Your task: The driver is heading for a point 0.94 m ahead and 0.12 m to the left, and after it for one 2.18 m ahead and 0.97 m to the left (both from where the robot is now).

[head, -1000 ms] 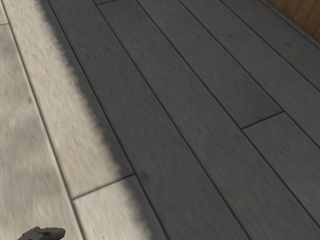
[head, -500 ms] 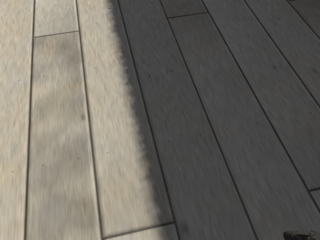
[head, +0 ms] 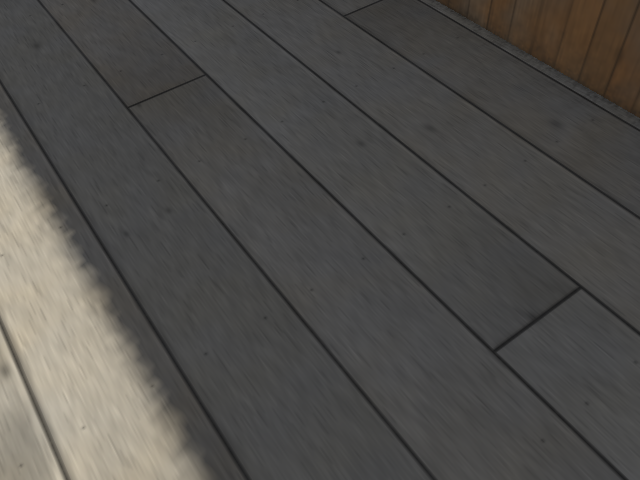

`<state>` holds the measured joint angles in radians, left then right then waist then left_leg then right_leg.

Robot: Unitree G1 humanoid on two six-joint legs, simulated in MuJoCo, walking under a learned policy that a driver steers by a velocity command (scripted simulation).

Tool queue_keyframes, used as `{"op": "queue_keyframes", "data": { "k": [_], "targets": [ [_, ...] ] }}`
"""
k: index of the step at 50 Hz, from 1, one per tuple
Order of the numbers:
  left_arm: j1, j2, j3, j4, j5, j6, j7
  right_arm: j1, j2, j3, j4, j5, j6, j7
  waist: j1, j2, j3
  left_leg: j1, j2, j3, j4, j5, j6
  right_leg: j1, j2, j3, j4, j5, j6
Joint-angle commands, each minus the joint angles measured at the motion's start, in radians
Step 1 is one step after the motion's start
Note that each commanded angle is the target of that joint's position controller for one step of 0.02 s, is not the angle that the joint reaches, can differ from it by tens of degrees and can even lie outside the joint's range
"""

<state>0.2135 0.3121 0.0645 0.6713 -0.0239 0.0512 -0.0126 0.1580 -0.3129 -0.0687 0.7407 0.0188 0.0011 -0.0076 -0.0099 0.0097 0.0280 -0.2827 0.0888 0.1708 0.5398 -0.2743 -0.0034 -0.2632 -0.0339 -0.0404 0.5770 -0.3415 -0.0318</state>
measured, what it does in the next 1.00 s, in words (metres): walks ahead, turning left: left foot, then right foot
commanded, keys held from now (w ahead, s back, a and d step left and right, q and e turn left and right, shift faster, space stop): w+e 0.08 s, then w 0.02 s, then w+q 0.88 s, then w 0.02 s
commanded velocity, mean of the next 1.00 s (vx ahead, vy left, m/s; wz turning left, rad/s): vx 0.44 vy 0.00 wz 0.22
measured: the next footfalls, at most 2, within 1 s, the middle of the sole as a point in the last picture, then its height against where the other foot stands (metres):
left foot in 0.50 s outside the picture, level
right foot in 0.96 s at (388, 386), level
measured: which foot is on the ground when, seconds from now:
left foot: down 0.00-0.00, up 0.02-0.48, down 0.50-0.96, up 0.98-1.00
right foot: down 0.00-0.52, up 0.54-0.94, down 0.96-1.00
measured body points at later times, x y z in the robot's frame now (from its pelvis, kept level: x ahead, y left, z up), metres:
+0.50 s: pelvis +0.22 +0.00 -0.02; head +0.26 -0.01 +0.43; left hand +0.22 +0.29 -0.13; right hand +0.44 -0.24 -0.10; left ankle +0.35 +0.09 -0.73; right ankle -0.01 -0.10 -0.72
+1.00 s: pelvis +0.52 -0.02 -0.01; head +0.54 -0.02 +0.44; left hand +0.65 +0.28 -0.07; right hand +0.65 -0.28 -0.13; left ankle +0.35 +0.08 -0.70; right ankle +0.65 -0.10 -0.73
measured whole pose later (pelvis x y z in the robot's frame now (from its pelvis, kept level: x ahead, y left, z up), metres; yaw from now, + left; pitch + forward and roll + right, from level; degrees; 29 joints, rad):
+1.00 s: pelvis +0.52 -0.02 -0.01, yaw +18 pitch +2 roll +0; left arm 0.11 0.28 0.03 0.62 0.01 -0.12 -0.01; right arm 0.36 -0.32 -0.07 0.75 0.03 -0.03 -0.01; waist -0.06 0.02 0.01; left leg -0.21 -0.09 -0.21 0.85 -0.52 0.04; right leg -0.46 0.02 0.03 0.57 -0.14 0.00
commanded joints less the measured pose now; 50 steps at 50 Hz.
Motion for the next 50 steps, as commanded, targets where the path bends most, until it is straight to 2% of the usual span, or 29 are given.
{"op": "queue_keyframes", "data": {
  "k": [1,2,3,4,5,6,9,13,17,20,22,23,24,25,26,27,28,29,30,31,34,39,41,43,46,47,48,49,50],
  "targets": [
    [0.283,0.291,0.082,0.013,0.000,-0.026,0.014,-0.141,-0.012,-0.003,-0.137,-0.029,-0.031,0.012,0.103,-0.322,-0.022,-0.574,-0.089,-0.034,0.428,-0.398,-0.025,0.374,-0.318,0.663,-0.315,-0.278,-0.275],
    [0.235,0.245,0.066,-0.019,0.030,-0.062,0.006,-0.213,-0.082,-0.022,-0.153,-0.006,-0.058,0.015,0.129,-0.212,0.006,-0.629,-0.076,-0.225,0.533,-0.341,-0.004,0.297,-0.350,0.769,-0.424,-0.353,-0.334],
    [0.167,0.193,0.048,-0.027,0.032,-0.085,0.009,-0.185,-0.122,-0.035,-0.147,0.017,-0.074,0.023,0.079,-0.195,0.055,-0.641,-0.040,-0.248,0.525,-0.210,0.016,0.278,-0.321,0.681,-0.438,-0.344,-0.294],
    [0.133,0.157,0.037,-0.033,0.020,-0.097,0.012,-0.145,-0.138,-0.042,-0.117,0.006,-0.085,0.024,0.053,-0.166,0.069,-0.619,-0.019,-0.241,0.496,-0.107,0.017,0.275,-0.276,0.586,-0.421,-0.249,-0.249],
    [0.112,0.134,0.028,-0.032,0.011,-0.098,0.018,-0.128,-0.138,-0.044,-0.096,-0.017,-0.093,0.022,0.044,-0.150,0.054,-0.598,-0.010,-0.234,0.450,-0.026,0.007,0.291,-0.243,0.507,-0.413,-0.129,-0.215],
    [0.112,0.117,0.018,-0.031,0.016,-0.099,0.025,-0.110,-0.124,-0.042,-0.078,-0.026,-0.097,0.026,0.037,-0.151,0.040,-0.552,-0.007,-0.220,0.418,0.052,-0.004,0.290,-0.208,0.425,-0.414,-0.002,-0.191],
    [0.152,0.118,0.017,-0.018,0.025,-0.108,0.033,-0.111,-0.076,-0.026,-0.055,-0.014,-0.094,0.040,0.050,-0.122,0.005,-0.491,-0.018,-0.179,0.329,0.212,-0.032,0.308,-0.166,0.267,-0.412,0.276,-0.160],
    [0.188,0.134,0.019,0.010,0.029,-0.113,0.032,-0.177,-0.043,-0.004,-0.069,0.004,-0.086,0.054,0.088,-0.122,0.050,-0.428,-0.024,-0.155,0.160,0.332,-0.034,0.261,-0.152,0.155,-0.450,0.290,-0.143],
    [0.218,0.143,0.024,0.048,0.024,-0.116,0.027,-0.240,-0.033,0.013,-0.098,0.012,-0.092,0.077,0.112,-0.094,0.118,-0.421,-0.034,-0.143,0.044,0.356,0.005,0.283,-0.193,0.101,-0.476,0.305,-0.149],
    [0.218,0.148,0.029,0.068,0.017,-0.110,0.030,-0.251,-0.039,0.016,-0.117,0.010,-0.099,0.094,0.101,-0.090,0.116,-0.409,-0.061,-0.135,-0.008,0.283,0.053,0.364,-0.223,0.057,-0.422,0.488,-0.135],
    [0.200,0.167,0.034,0.066,0.021,-0.104,0.039,-0.192,-0.069,0.003,-0.113,0.004,-0.098,0.093,0.058,-0.122,0.035,-0.295,-0.119,-0.093,-0.004,0.215,0.092,0.412,-0.219,0.017,-0.295,0.891,-0.109],
    [0.194,0.178,0.037,0.063,0.025,-0.096,0.045,-0.108,-0.099,-0.013,-0.096,0.003,-0.094,0.088,0.013,-0.138,-0.039,-0.188,-0.158,-0.068,0.010,0.179,0.115,0.428,-0.208,-0.004,-0.171,1.095,-0.094],
    [0.176,0.181,0.035,0.056,0.026,-0.087,0.051,0.038,-0.137,-0.036,-0.063,0.005,-0.089,0.078,-0.067,-0.122,-0.129,0.016,-0.195,-0.051,-0.018,0.207,0.145,0.368,-0.175,-0.044,0.030,1.182,-0.063],
    [0.184,0.171,0.026,0.038,0.037,-0.091,0.058,0.191,-0.186,-0.056,-0.041,0.008,-0.079,0.061,-0.136,-0.066,-0.227,0.336,-0.099,-0.210,0.004,0.207,0.196,0.128,-0.156,-0.044,0.293,0.973,-0.026],
    [0.298,0.032,-0.018,0.000,0.049,-0.115,0.037,0.271,-0.282,-0.077,-0.037,0.006,-0.080,0.056,-0.059,0.217,-0.374,0.721,0.199,-0.794,-0.044,-0.009,0.414,-0.317,0.054,-0.007,0.734,0.100,0.057],
    [0.215,0.091,-0.013,0.008,0.025,-0.154,0.023,0.277,-0.183,-0.052,-0.034,0.011,-0.080,0.052,-0.115,0.144,-0.442,0.756,0.236,-1.007,-0.212,-0.121,0.418,-0.436,0.095,0.168,0.858,-0.186,0.046],
    [0.098,0.137,0.000,-0.037,-0.019,-0.177,0.010,0.224,-0.164,-0.044,-0.039,0.003,-0.079,0.044,-0.121,0.110,-0.267,0.632,0.210,-0.849,-0.247,-0.105,0.359,-0.519,0.033,0.183,0.850,-0.121,0.027],
    [0.047,0.130,-0.008,-0.054,-0.015,-0.193,0.011,0.165,-0.149,-0.038,-0.053,0.001,-0.078,0.040,-0.087,0.010,-0.174,0.472,0.169,-0.737,-0.261,-0.032,0.327,-0.495,-0.013,0.169,0.764,-0.049,0.014],
    [0.024,0.123,-0.004,-0.056,0.011,-0.198,0.015,0.110,-0.127,-0.031,-0.064,-0.002,-0.078,0.038,-0.045,-0.038,-0.092,0.323,0.126,-0.655,-0.281,0.074,0.311,-0.458,-0.040,0.153,0.669,-0.015,0.020],
    [0.041,0.126,0.002,-0.055,0.025,-0.190,0.018,0.077,-0.110,-0.023,-0.079,-0.015,-0.080,0.034,-0.006,-0.011,-0.068,0.219,0.093,-0.598,-0.307,0.145,0.307,-0.390,-0.063,0.154,0.621,0.012,0.027],
    [0.092,0.092,-0.004,-0.049,0.041,-0.157,0.019,0.043,-0.112,-0.026,-0.090,-0.008,-0.079,0.021,0.041,0.038,-0.035,0.040,0.055,-0.510,-0.353,0.250,0.322,-0.318,-0.076,0.118,0.499,0.033,0.078],
    [-0.103,0.034,-0.028,-0.100,0.041,-0.159,0.020,0.098,-0.152,-0.039,-0.069,0.005,-0.069,0.002,-0.034,0.049,-0.002,-0.087,-0.031,-0.404,-0.329,0.195,0.246,-0.218,-0.015,0.081,0.105,0.367,0.121],
    [-0.157,0.048,-0.023,-0.112,0.024,-0.166,0.014,0.147,-0.159,-0.041,-0.052,0.011,-0.060,-0.002,-0.060,0.058,-0.019,-0.050,-0.015,-0.444,-0.299,0.146,0.229,-0.178,0.014,0.092,0.022,0.429,0.125],
    [-0.166,0.077,-0.010,-0.119,0.015,-0.172,0.008,0.166,-0.151,-0.040,-0.045,0.018,-0.051,-0.006,-0.054,0.073,-0.029,0.020,0.011,-0.509,-0.238,0.090,0.208,-0.164,0.013,0.129,-0.040,0.403,0.112],
    [-0.085,0.113,0.015,-0.103,0.010,-0.181,0.005,0.153,-0.136,-0.039,-0.051,0.008,-0.043,-0.005,0.008,0.105,-0.049,0.072,0.027,-0.580,-0.114,0.085,0.167,-0.055,0.015,0.124,-0.090,0.282,0.058],
    [-0.001,0.135,0.029,-0.088,0.016,-0.185,0.010,0.161,-0.099,-0.026,-0.054,0.003,-0.044,-0.002,0.052,0.095,-0.094,0.045,-0.016,-0.553,-0.007,0.100,0.136,0.080,-0.006,0.126,-0.113,0.257,0.024],
    [0.131,0.188,0.044,-0.081,0.034,-0.186,0.018,0.181,-0.022,0.000,-0.070,-0.013,-0.047,0.005,0.102,-0.027,-0.226,-0.046,-0.085,-0.468,0.274,-0.020,0.098,0.305,-0.175,0.288,-0.121,0.155,-0.041],
    [0.203,0.271,0.065,-0.046,0.049,-0.171,0.012,0.301,0.025,0.018,-0.109,0.017,-0.059,0.008,0.045,-0.372,-0.331,-0.376,-0.204,-0.332,0.598,-0.335,0.042,0.566,-0.388,0.769,-0.245,-0.118,-0.197],
    [0.192,0.182,0.049,-0.051,0.034,-0.168,0.003,0.290,-0.079,0.000,-0.081,0.030,-0.058,0.002,0.067,-0.268,-0.266,-0.492,-0.128,-0.358,0.736,-0.284,0.029,0.525,-0.387,0.866,-0.299,-0.329,-0.194]
  ]
}}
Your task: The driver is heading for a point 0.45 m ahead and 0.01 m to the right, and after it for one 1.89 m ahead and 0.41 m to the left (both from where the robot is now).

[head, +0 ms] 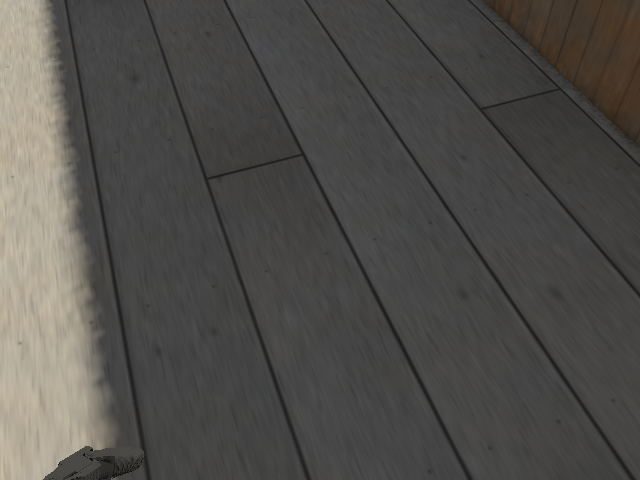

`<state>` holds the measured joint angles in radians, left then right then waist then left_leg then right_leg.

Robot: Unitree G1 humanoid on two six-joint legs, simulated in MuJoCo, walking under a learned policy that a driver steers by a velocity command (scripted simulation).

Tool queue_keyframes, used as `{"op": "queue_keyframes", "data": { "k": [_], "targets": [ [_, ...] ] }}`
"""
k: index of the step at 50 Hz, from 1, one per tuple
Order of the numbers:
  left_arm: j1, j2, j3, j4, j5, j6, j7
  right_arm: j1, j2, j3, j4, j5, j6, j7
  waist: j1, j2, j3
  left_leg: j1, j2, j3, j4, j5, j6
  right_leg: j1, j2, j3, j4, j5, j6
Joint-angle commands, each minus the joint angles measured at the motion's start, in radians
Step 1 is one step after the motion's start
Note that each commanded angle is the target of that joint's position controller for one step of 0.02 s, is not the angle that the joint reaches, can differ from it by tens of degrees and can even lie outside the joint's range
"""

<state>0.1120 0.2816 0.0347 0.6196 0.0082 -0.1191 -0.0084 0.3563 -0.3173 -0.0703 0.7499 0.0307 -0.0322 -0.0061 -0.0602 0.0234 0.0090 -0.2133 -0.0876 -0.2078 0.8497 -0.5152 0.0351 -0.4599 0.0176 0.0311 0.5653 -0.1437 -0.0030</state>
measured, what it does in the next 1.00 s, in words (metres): walks ahead: left foot, then right foot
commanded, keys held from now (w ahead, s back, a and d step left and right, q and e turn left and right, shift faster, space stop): w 1.00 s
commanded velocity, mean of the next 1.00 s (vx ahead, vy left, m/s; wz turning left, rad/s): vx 0.50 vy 0.00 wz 0.12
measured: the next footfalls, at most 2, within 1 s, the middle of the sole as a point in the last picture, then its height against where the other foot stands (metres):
left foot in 0.46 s outside the picture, level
right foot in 0.98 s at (344, 378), level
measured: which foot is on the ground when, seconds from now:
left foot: up 0.00-0.44, down 0.46-1.00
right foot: down 0.00-0.46, up 0.48-0.96, down 0.98-1.00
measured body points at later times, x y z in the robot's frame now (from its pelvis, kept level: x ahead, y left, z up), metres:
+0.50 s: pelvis +0.26 +0.04 +0.00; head +0.29 +0.06 +0.45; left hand +0.22 +0.33 -0.13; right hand +0.52 -0.16 -0.06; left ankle +0.34 +0.15 -0.72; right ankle +0.11 -0.12 -0.68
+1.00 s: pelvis +0.53 +0.04 +0.00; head +0.56 +0.04 +0.45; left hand +0.75 +0.29 -0.07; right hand +0.53 -0.25 -0.13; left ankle +0.35 +0.15 -0.72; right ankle +0.66 -0.05 -0.73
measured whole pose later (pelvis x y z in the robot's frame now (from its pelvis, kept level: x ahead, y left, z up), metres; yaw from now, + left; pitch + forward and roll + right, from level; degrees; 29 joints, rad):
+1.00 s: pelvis +0.53 +0.04 +0.00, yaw +5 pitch +2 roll +1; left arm 0.03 0.26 0.02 0.69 -0.01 -0.09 -0.05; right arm 0.42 -0.30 -0.06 0.90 0.01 -0.04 -0.01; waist -0.08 -0.01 0.02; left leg 0.04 -0.01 0.02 0.42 -0.46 0.01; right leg -0.48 -0.01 -0.02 0.50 -0.05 -0.06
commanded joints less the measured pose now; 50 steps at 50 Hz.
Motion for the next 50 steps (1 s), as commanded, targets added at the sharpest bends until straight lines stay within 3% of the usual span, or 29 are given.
{"op": "queue_keyframes", "data": {
  "k": [1,2,3,4,6,10,13,16,19,21,22,23,24,25,26,27,28,29,31,33,38,43,45,47,48,49,50],
  "targets": [
    [0.261,0.156,0.063,0.001,-0.004,0.005,0.000,-0.001,-0.121,-0.012,-0.094,0.010,-0.021,-0.001,0.141,-0.182,-0.131,-0.583,0.076,0.033,0.459,0.056,-0.014,0.623,-0.391,0.635,-0.294,-0.472,-0.186],
    [0.219,0.136,0.054,0.003,0.004,0.009,-0.001,-0.057,-0.113,-0.011,-0.104,-0.005,-0.018,-0.004,0.130,-0.109,-0.072,-0.553,0.104,0.060,0.441,0.124,-0.019,0.524,-0.341,0.498,-0.293,-0.315,-0.168],
    [0.192,0.115,0.047,0.013,0.006,0.012,-0.002,-0.097,-0.099,-0.012,-0.116,-0.015,-0.021,-0.002,0.120,-0.100,-0.020,-0.540,0.124,0.059,0.389,0.168,-0.022,0.449,-0.300,0.403,-0.307,-0.184,-0.171],
    [0.180,0.103,0.041,0.020,0.011,0.010,0.000,-0.099,-0.081,-0.011,-0.121,-0.011,-0.021,0.004,0.098,-0.128,-0.002,-0.497,0.146,0.064,0.349,0.196,-0.022,0.396,-0.270,0.331,-0.328,-0.103,-0.167],
    [0.181,0.091,0.040,0.041,0.001,0.003,-0.002,-0.091,-0.048,-0.005,-0.115,-0.008,-0.016,0.011,0.082,-0.144,-0.003,-0.457,0.151,0.093,0.277,0.210,-0.026,0.366,-0.244,0.251,-0.362,-0.009,-0.181],
    [0.200,0.140,0.054,0.082,-0.015,0.004,-0.001,-0.186,-0.009,0.016,-0.138,-0.025,-0.020,0.020,0.090,-0.105,0.018,-0.478,0.177,0.132,0.046,0.321,-0.039,0.373,-0.257,0.165,-0.412,0.115,-0.216],
    [0.219,0.164,0.058,0.109,-0.022,0.016,0.002,-0.278,0.005,0.027,-0.150,-0.020,-0.034,0.034,0.120,-0.102,0.031,-0.414,0.166,0.172,-0.139,0.458,-0.041,0.363,-0.231,0.081,-0.421,0.149,-0.197],
    [0.273,0.181,0.062,0.146,-0.031,0.027,0.002,-0.358,-0.005,0.027,-0.170,-0.012,-0.041,0.043,0.145,-0.105,0.046,-0.358,0.144,0.195,-0.240,0.509,-0.034,0.384,-0.246,0.059,-0.413,0.156,-0.185],
    [0.288,0.194,0.066,0.175,-0.039,0.043,0.006,-0.389,-0.029,0.019,-0.188,-0.009,-0.046,0.052,0.128,-0.114,0.057,-0.335,0.133,0.197,-0.305,0.450,0.005,0.455,-0.285,0.063,-0.376,0.216,-0.165],
    [0.266,0.209,0.069,0.182,-0.042,0.054,0.012,-0.297,-0.062,0.000,-0.165,-0.017,-0.048,0.050,0.056,-0.113,-0.001,-0.170,0.094,0.234,-0.363,0.433,0.042,0.467,-0.267,0.022,-0.251,0.444,-0.135],
    [0.270,0.192,0.062,0.184,-0.039,0.058,0.015,-0.162,-0.102,-0.024,-0.120,-0.021,-0.045,0.042,-0.006,-0.094,-0.087,0.028,0.072,0.253,-0.378,0.444,0.068,0.422,-0.221,-0.020,-0.089,0.543,-0.110],
    [0.265,0.149,0.041,0.162,-0.018,0.056,0.019,0.014,-0.164,-0.046,-0.084,-0.027,-0.040,0.030,-0.078,-0.022,-0.218,0.309,0.209,0.103,-0.348,0.445,0.120,0.245,-0.174,-0.059,0.181,0.348,-0.070],
    [0.364,0.030,0.004,0.129,-0.008,0.039,0.015,0.065,-0.260,-0.060,-0.072,-0.037,-0.034,0.026,-0.020,0.244,-0.321,0.600,0.450,-0.373,-0.443,0.264,0.273,-0.144,0.006,-0.069,0.545,-0.294,0.000],
    [0.328,0.114,0.021,0.143,-0.026,0.020,0.010,0.075,-0.177,-0.040,-0.070,-0.021,-0.034,0.028,-0.056,0.189,-0.335,0.582,0.466,-0.520,-0.540,0.117,0.293,-0.264,-0.010,0.071,0.685,-0.440,-0.002],
    [0.249,0.164,0.037,0.118,-0.051,0.009,0.004,0.012,-0.137,-0.024,-0.070,-0.019,-0.038,0.029,-0.042,0.146,-0.190,0.475,0.434,-0.381,-0.556,0.135,0.254,-0.337,-0.061,0.065,0.709,-0.362,-0.014],
    [0.197,0.159,0.035,0.109,-0.046,0.005,0.006,-0.045,-0.111,-0.016,-0.074,-0.021,-0.041,0.030,-0.017,0.086,-0.115,0.352,0.388,-0.261,-0.571,0.226,0.228,-0.315,-0.105,0.040,0.669,-0.270,-0.018],
    [0.171,0.149,0.037,0.108,-0.027,0.006,0.009,-0.094,-0.086,-0.009,-0.076,-0.029,-0.044,0.034,0.010,0.053,-0.063,0.244,0.352,-0.186,-0.597,0.322,0.215,-0.282,-0.131,0.034,0.614,-0.207,-0.012],
    [0.185,0.139,0.039,0.112,-0.020,0.014,0.007,-0.123,-0.063,-0.002,-0.078,-0.039,-0.049,0.036,0.044,0.065,-0.048,0.169,0.324,-0.131,-0.625,0.404,0.206,-0.221,-0.153,0.043,0.579,-0.161,-0.008],
    [0.212,0.100,0.033,0.124,-0.018,0.034,0.005,-0.134,-0.062,-0.005,-0.067,-0.035,-0.060,0.036,0.074,0.066,-0.045,0.092,0.308,-0.067,-0.672,0.491,0.219,-0.158,-0.160,0.036,0.536,-0.125,0.009],
    [0.170,0.085,0.029,0.109,-0.011,0.048,0.009,-0.121,-0.084,-0.011,-0.043,-0.029,-0.070,0.031,0.078,0.044,-0.012,0.055,0.303,-0.010,-0.707,0.542,0.229,-0.182,-0.164,0.029,0.462,-0.064,0.029],
    [-0.008,0.052,0.013,0.064,-0.013,0.037,-0.003,-0.054,-0.115,-0.016,0.006,-0.023,-0.062,0.013,0.022,0.026,0.040,0.062,0.259,0.104,-0.731,0.551,0.183,-0.176,-0.135,0.005,0.142,0.211,0.031],
    [-0.155,0.058,0.009,0.013,-0.025,0.025,-0.030,0.045,-0.136,-0.019,0.069,-0.013,-0.043,0.007,-0.026,0.020,0.073,0.188,0.310,0.102,-0.691,0.535,0.169,-0.181,-0.099,-0.006,-0.014,0.232,0.002],
    [-0.173,0.069,0.011,-0.002,-0.024,0.022,-0.041,0.058,-0.144,-0.023,0.086,-0.010,-0.032,0.003,-0.017,0.029,0.071,0.259,0.338,0.092,-0.646,0.593,0.154,-0.183,-0.090,-0.004,-0.049,0.160,-0.023],
    [-0.126,0.092,0.020,0.007,-0.022,0.020,-0.044,0.050,-0.157,-0.027,0.094,-0.011,-0.021,-0.001,0.018,0.050,0.036,0.300,0.342,0.096,-0.572,0.756,0.134,-0.094,-0.061,-0.029,-0.070,0.081,-0.051],
    [-0.042,0.114,0.033,0.029,-0.019,0.020,-0.041,0.031,-0.163,-0.027,0.093,-0.012,-0.016,-0.003,0.071,0.056,-0.018,0.292,0.318,0.121,-0.470,0.920,0.117,0.037,-0.029,-0.061,-0.093,0.075,-0.074],
    [0.108,0.161,0.057,0.074,-0.016,0.021,-0.031,0.028,-0.144,-0.018,0.088,-0.017,-0.012,-0.006,0.139,0.038,-0.123,0.224,0.266,0.161,-0.288,0.971,0.089,0.266,-0.028,-0.064,-0.092,0.107,-0.107],
    [0.289,0.234,0.076,0.106,-0.007,0.026,-0.020,0.038,-0.095,0.004,0.059,-0.043,-0.014,-0.009,0.195,-0.083,-0.282,0.010,0.201,0.203,0.029,0.679,0.053,0.580,-0.218,0.151,-0.046,0.163,-0.173]
  ]
}}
